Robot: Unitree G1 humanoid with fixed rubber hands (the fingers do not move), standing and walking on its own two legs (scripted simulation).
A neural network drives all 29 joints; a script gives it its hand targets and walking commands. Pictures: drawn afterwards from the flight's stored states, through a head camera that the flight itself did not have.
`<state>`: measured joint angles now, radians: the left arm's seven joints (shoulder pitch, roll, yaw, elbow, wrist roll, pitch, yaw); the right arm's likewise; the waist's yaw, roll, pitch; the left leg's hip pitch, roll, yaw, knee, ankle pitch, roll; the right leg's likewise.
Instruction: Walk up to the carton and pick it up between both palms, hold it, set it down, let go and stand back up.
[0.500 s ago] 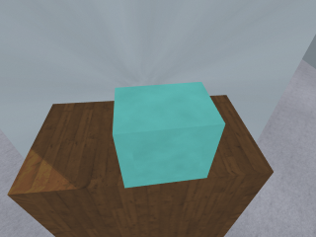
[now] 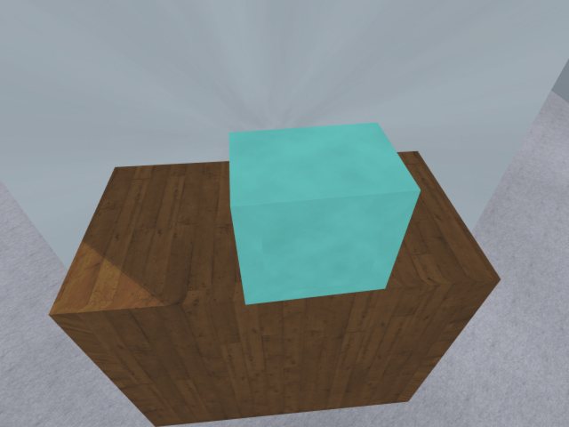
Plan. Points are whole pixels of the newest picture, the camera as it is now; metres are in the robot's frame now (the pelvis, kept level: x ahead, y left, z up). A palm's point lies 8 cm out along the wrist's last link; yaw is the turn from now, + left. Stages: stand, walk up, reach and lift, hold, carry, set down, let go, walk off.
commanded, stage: stand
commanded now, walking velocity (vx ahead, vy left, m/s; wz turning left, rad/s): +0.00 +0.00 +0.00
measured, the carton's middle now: (310, 214) +0.46 -0.01 +0.05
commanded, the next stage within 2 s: none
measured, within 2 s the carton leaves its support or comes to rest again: neither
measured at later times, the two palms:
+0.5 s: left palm out of the picture -0.12 +0.21 -0.14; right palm out of the picture -0.01 -0.24 -0.15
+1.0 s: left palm out of the picture +0.02 +0.21 -0.15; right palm out of the picture -0.09 -0.24 -0.16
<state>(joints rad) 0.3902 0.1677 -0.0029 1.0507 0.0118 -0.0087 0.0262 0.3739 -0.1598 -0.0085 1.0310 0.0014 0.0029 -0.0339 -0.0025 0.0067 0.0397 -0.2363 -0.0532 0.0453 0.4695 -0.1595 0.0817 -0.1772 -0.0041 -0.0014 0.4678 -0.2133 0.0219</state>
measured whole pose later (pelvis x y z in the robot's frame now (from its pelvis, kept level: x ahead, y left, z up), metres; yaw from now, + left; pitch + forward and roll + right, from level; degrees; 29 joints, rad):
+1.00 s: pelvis -0.01 -0.02 -0.02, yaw -1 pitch -2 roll -1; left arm 0.35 0.16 0.03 0.94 0.03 -0.02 0.03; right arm 0.48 -0.17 -0.04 1.01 -0.02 0.03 -0.02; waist -0.04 0.04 0.03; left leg -0.26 0.02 0.05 0.73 -0.42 0.01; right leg -0.26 0.00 -0.05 0.68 -0.38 -0.01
